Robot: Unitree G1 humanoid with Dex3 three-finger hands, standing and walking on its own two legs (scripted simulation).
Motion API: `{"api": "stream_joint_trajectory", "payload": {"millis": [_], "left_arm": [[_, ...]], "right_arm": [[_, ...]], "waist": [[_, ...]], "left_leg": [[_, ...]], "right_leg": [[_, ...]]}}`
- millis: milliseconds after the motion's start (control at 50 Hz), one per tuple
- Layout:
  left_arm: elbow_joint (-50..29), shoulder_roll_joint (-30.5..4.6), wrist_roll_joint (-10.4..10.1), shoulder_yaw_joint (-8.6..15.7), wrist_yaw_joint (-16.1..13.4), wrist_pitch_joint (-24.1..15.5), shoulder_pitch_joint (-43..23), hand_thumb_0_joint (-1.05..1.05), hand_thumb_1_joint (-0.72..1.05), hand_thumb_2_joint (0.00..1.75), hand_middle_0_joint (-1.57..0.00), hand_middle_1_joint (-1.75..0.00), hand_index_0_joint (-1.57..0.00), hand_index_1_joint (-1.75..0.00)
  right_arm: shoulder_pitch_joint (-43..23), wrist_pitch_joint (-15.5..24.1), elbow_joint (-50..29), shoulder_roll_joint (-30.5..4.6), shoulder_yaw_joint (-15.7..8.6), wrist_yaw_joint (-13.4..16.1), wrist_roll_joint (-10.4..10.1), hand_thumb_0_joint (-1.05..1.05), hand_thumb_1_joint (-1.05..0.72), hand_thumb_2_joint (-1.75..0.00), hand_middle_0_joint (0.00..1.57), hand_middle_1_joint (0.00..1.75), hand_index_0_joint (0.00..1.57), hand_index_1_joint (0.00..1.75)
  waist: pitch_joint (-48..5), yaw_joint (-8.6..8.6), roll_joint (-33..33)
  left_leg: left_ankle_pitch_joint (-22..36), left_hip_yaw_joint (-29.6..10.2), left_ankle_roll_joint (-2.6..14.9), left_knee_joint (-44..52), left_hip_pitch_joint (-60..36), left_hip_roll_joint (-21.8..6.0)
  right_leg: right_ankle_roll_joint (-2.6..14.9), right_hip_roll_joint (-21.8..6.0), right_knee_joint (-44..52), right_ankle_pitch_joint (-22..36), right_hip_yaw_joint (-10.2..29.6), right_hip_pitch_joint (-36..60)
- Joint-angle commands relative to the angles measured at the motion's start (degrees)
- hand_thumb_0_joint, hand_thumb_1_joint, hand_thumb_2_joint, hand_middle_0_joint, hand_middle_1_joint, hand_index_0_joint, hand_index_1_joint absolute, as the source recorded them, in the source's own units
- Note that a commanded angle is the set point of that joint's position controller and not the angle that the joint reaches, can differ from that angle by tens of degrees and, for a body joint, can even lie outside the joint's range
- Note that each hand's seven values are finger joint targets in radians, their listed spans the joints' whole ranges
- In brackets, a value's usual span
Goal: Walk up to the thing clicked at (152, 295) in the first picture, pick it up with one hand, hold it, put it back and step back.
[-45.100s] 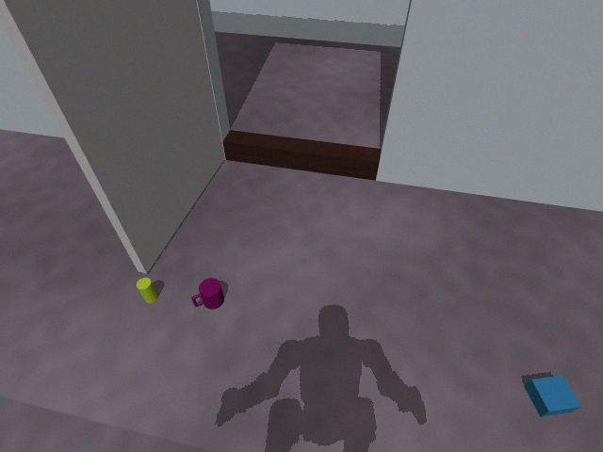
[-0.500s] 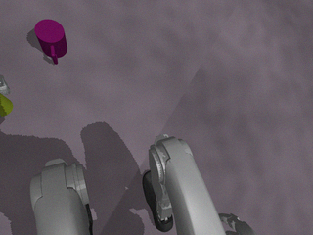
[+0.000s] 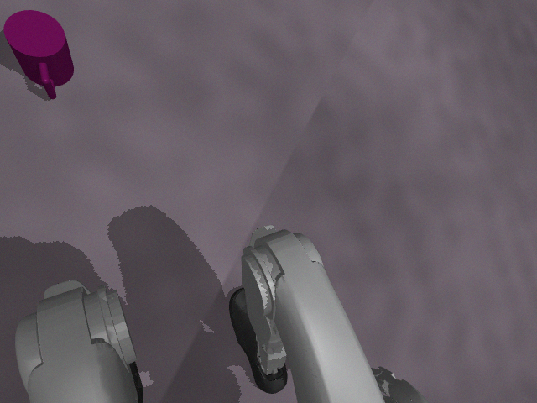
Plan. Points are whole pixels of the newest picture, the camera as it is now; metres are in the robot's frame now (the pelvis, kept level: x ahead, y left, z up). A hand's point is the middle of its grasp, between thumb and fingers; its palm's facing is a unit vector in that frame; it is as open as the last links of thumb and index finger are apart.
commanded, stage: rest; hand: left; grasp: from above
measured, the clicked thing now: out of the picture +0.48 +0.32 -0.23
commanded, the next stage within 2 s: open in 1.08 s
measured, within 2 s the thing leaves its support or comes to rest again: rests again in 1.02 s
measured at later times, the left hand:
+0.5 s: hand out of the picture +0.47 +0.32 -0.22, palm faces -0.44 -0.13 -0.89, open 7.9 cm
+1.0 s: hand out of the picture +0.47 +0.31 -0.23, palm faces -0.43 -0.13 -0.89, open 7.9 cm
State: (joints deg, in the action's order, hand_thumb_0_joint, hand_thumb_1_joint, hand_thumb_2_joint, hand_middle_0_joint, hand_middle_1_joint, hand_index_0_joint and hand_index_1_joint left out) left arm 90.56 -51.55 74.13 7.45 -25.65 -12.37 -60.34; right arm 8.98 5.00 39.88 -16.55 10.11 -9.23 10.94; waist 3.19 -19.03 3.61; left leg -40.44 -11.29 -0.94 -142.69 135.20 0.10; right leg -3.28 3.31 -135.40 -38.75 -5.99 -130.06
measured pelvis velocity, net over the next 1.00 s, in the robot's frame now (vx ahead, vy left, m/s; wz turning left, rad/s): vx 0.00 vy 0.01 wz -0.05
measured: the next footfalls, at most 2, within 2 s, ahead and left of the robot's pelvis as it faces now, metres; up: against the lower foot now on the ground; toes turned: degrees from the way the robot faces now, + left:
none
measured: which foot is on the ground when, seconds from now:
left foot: down 0.00-1.00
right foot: down 0.00-1.00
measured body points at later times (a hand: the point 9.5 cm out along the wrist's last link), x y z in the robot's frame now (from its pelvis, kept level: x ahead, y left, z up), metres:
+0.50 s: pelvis +0.00 +0.00 +0.00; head +0.26 +0.11 +0.34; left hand +0.48 +0.32 -0.17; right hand +0.04 -0.26 -0.07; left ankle +0.07 +0.13 -0.28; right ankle +0.11 -0.12 -0.28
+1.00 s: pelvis +0.00 +0.01 -0.01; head +0.27 +0.12 +0.33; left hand +0.49 +0.32 -0.18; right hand +0.04 -0.25 -0.06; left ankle +0.07 +0.13 -0.28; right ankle +0.11 -0.12 -0.28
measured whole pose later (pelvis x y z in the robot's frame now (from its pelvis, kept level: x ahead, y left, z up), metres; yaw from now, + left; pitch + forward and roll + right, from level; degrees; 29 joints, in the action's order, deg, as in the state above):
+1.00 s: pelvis +0.00 +0.01 -0.01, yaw -3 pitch +29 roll -14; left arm 96.6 -57.5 74.4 6.6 -30.9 -12.2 -62.0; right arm 7.0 9.6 37.3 -18.8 15.7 -11.3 13.3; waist 7.0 -22.1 6.8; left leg -40.8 -13.9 -0.4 -145.2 134.8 -0.4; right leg -3.8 4.4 -135.3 -37.8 -8.2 -128.7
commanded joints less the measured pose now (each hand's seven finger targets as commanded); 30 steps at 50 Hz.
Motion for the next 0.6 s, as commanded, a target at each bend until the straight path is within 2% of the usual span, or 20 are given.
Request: {"api": "stream_joint_trajectory", "payload": {"millis": [0,20,40,60,80,160,180,240,260,280,300,320,360,400,440,480,500,540,560,580], "left_arm": [[-8.01,-15.72,0.23,1.61,-3.13,-0.67,-16.92,0.0,0.71,0.67,-1.01,-0.71,-1.05,-0.67],[-6.03,-13.73,0.02,0.23,-3.24,-0.39,-16.44,0.0,0.7,0.67,-1.01,-0.7,-1.04,-0.67],[-8.5,-15.38,0.28,1.02,-3.65,-0.63,-18.08,0.0,0.72,0.68,-1.02,-0.71,-1.05,-0.68],[-6.98,-15.36,0.12,0.93,-3.96,-0.48,-16.96,0.0,0.72,0.67,-1.02,-0.72,-1.06,-0.68],[-7.91,-16.89,-0.07,1.89,-4.35,-0.52,-17.59,0.0,0.72,0.67,-1.01,-0.71,-1.05,-0.67],[-5.7,-15.74,0.0,0.65,-4.89,0.02,-16.67,0.0,0.73,0.67,-1.02,-0.71,-1.06,-0.67],[-3.26,-13.79,-0.39,-0.66,-4.8,0.45,-16.07,0.0,0.73,0.68,-1.03,-0.73,-1.07,-0.68],[-3.7,-15.43,-0.57,-0.33,-5.08,0.56,-17.1,0.0,0.71,0.65,-1.0,-0.71,-1.04,-0.66],[-3.67,-15.41,-0.72,-0.86,-5.17,0.52,-16.85,0.0,0.7,0.64,-1.0,-0.69,-1.04,-0.65],[-3.28,-15.42,-0.44,-1.12,-5.25,0.59,-17.25,0.0,0.71,0.64,-1.01,-0.7,-1.05,-0.65],[-3.25,-14.95,-0.53,-1.07,-5.2,0.68,-17.49,0.0,0.72,0.64,-1.01,-0.7,-1.05,-0.65],[-4.79,-16.44,-0.41,-0.14,-5.27,0.52,-18.24,0.0,0.71,0.63,-1.0,-0.7,-1.04,-0.66],[-3.45,-17.78,-0.27,1.62,-5.5,0.68,-16.81,0.0,0.72,0.63,-1.01,-0.69,-1.05,-0.65],[-2.02,-17.5,-0.37,2.28,-5.79,0.32,-16.88,0.0,0.72,0.64,-1.01,-0.71,-1.05,-0.66],[-2.46,-15.55,-0.19,0.38,-5.43,0.33,-17.05,0.0,0.69,0.65,-0.99,-0.7,-1.03,-0.66],[-2.47,-16.18,-0.51,0.01,-5.44,0.22,-17.42,0.0,0.7,0.65,-1.0,-0.7,-1.04,-0.66],[-2.68,-17.8,-0.92,0.8,-5.59,0.09,-16.79,0.0,0.7,0.65,-1.0,-0.72,-1.04,-0.68],[-2.8,-18.21,-0.57,0.73,-5.72,-0.09,-16.82,0.0,0.72,0.66,-1.01,-0.71,-1.05,-0.67],[-3.26,-17.61,-0.26,-0.36,-5.54,-0.19,-17.3,0.0,0.72,0.68,-1.02,-0.72,-1.05,-0.68],[-3.08,-19.04,-0.27,1.06,-5.81,-0.15,-16.84,0.0,0.72,0.66,-1.02,-0.7,-1.06,-0.67]], "right_arm": [[11.91,0.13,-0.13,-17.14,-4.61,0.82,0.12,0.0,-0.91,-0.9,0.2,0.3,0.2,0.3],[11.85,0.25,0.39,-17.06,-4.36,0.72,0.11,0.0,-0.91,-0.9,0.2,0.3,0.2,0.3],[12.03,0.38,0.13,-17.38,-4.32,0.64,0.24,0.0,-0.9,-0.9,0.2,0.3,0.2,0.3],[11.7,0.5,0.25,-17.34,-4.04,0.62,0.31,0.0,-0.91,-0.9,0.2,0.3,0.2,0.3],[11.65,0.57,-0.21,-17.69,-4.05,0.56,0.45,0.0,-0.9,-0.9,0.2,0.3,0.2,0.3],[11.81,1.02,0.5,-17.4,-3.46,0.19,0.73,0.0,-0.9,-0.9,0.2,0.3,0.2,0.3],[11.44,1.29,0.54,-17.4,-3.33,0.11,0.69,0.0,-0.91,-0.9,0.2,0.3,0.2,0.3],[11.03,1.73,-0.08,-18.36,-3.14,0.24,0.69,0.0,-0.9,-0.9,0.2,0.3,0.2,0.3],[10.2,1.79,-0.02,-18.37,-2.94,0.29,0.7,0.0,-0.9,-0.9,0.2,0.3,0.2,0.3],[10.24,1.89,0.04,-18.37,-2.88,0.24,0.5,0.0,-0.91,-0.9,0.2,0.3,0.2,0.3],[10.79,2.16,0.11,-18.63,-2.86,0.18,0.7,0.0,-0.9,-0.9,0.2,0.3,0.2,0.3],[10.84,2.41,-0.46,-18.87,-2.72,0.09,0.84,0.0,-0.91,-0.9,0.2,0.3,0.2,0.3],[11.03,2.5,-0.64,-19.87,-2.83,0.19,0.87,0.0,-0.91,-0.9,0.2,0.3,0.2,0.3],[11.33,2.46,-0.49,-19.8,-2.44,0.03,1.3,0.0,-0.9,-0.9,0.2,0.3,0.2,0.3],[11.02,2.75,-0.8,-19.05,-2.27,-0.35,1.38,0.0,-0.91,-0.9,0.2,0.3,0.2,0.3],[9.88,2.97,-1.48,-19.51,-1.93,-0.32,1.38,0.0,-0.91,-0.9,0.2,0.3,0.2,0.3],[9.95,2.96,-1.04,-19.24,-1.91,-0.29,1.33,0.0,-0.91,-0.9,0.2,0.3,0.2,0.3],[9.92,2.97,-1.19,-19.77,-1.88,-0.24,1.53,0.0,-0.91,-0.9,0.2,0.3,0.2,0.3],[10.12,3.16,-1.19,-19.26,-1.55,-0.42,1.53,0.0,-0.91,-0.9,0.2,0.3,0.2,0.3],[10.25,3.08,-1.05,-19.93,-1.67,-0.33,1.66,0.0,-0.91,-0.9,0.2,0.3,0.2,0.3]], "waist": [[-38.71,-0.32,-26.74],[-37.86,-0.88,-25.74],[-38.99,-1.44,-26.56],[-38.6,-0.78,-26.12],[-38.75,-1.14,-25.59],[-38.63,-1.52,-25.99],[-36.34,-2.14,-25.06],[-35.13,-2.41,-25.67],[-35.37,-1.61,-25.69],[-34.34,-2.02,-25.88],[-33.67,-2.64,-25.19],[-34.43,-2.77,-25.62],[-34.58,-2.42,-25.92],[-34.0,-3.63,-25.23],[-34.33,-3.82,-26.09],[-34.0,-3.49,-26.57],[-35.18,-2.87,-26.83],[-34.94,-3.25,-27.4],[-34.6,-3.54,-27.19],[-34.23,-3.43,-26.44]], "left_leg": [[14.09,6.17,1.47,13.66,-30.94,-0.78],[13.41,6.08,1.53,13.33,-30.82,-0.84],[14.34,6.0,1.58,13.34,-30.91,-0.87],[13.14,6.03,1.72,13.16,-30.12,-0.89],[13.03,5.93,1.83,13.17,-29.52,-0.95],[13.23,5.64,1.8,13.19,-29.49,-1.17],[12.02,5.53,1.88,12.98,-28.89,-1.18],[11.07,5.02,1.64,13.62,-29.41,-1.13],[10.25,4.96,1.63,13.85,-29.14,-1.27],[9.74,5.14,1.72,13.68,-28.39,-1.23],[10.55,5.04,1.63,13.48,-28.76,-1.18],[11.39,5.01,1.6,13.3,-28.94,-1.21],[13.96,4.55,1.15,13.23,-30.74,-1.29],[13.62,4.0,1.14,13.14,-29.95,-1.38],[13.64,4.44,1.34,13.06,-30.23,-1.41],[12.9,3.95,1.16,12.98,-30.12,-1.45],[11.91,3.96,1.33,13.61,-30.39,-1.55],[12.11,4.03,1.19,13.07,-30.19,-1.53],[12.24,4.31,1.4,12.64,-29.78,-1.62],[12.68,4.34,1.37,12.29,-29.6,-1.61]], "right_leg": [[5.3,1.28,11.19,15.23,-6.58,19.7],[5.35,1.39,11.41,14.64,-6.71,19.02],[5.13,1.46,11.32,15.89,-6.79,20.36],[5.12,1.51,11.43,14.9,-6.69,20.13],[4.96,1.54,11.61,14.92,-6.85,20.89],[4.78,1.84,11.19,15.62,-7.02,21.38],[4.9,1.9,11.33,14.52,-7.07,19.85],[5.11,1.8,11.23,13.31,-7.73,18.27],[5.16,1.97,11.29,12.55,-7.78,18.29],[5.16,1.95,11.27,12.35,-7.6,18.05],[5.11,1.8,11.29,12.89,-7.74,17.96],[5.05,1.84,11.22,13.72,-7.82,18.94],[5.26,1.58,10.47,15.23,-8.26,18.53],[5.26,1.68,10.41,15.05,-8.68,18.57],[4.99,1.93,10.76,15.65,-8.21,19.89],[5.34,1.92,10.54,14.75,-8.58,18.56],[5.1,2.08,10.82,13.97,-8.53,19.5],[5.21,2.08,10.6,14.17,-8.62,19.32],[5.0,2.17,10.76,14.78,-8.29,20.39],[5.07,2.05,10.99,14.86,-8.57,19.99]]}}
